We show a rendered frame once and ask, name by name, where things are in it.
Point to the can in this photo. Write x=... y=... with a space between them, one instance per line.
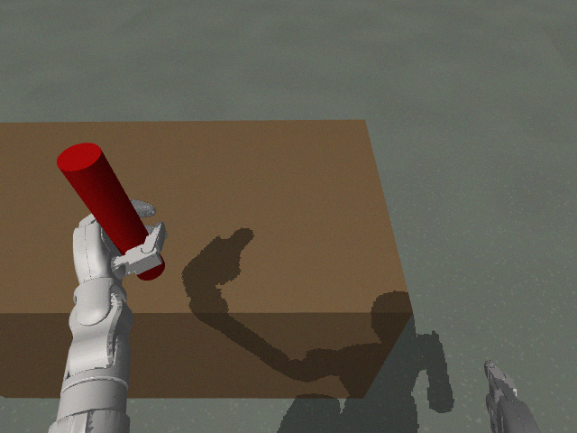
x=89 y=173

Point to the right robot hand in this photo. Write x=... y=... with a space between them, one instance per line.
x=507 y=413

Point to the left robot arm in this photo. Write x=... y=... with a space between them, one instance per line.
x=96 y=380

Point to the left robot hand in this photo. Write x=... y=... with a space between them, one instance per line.
x=96 y=256

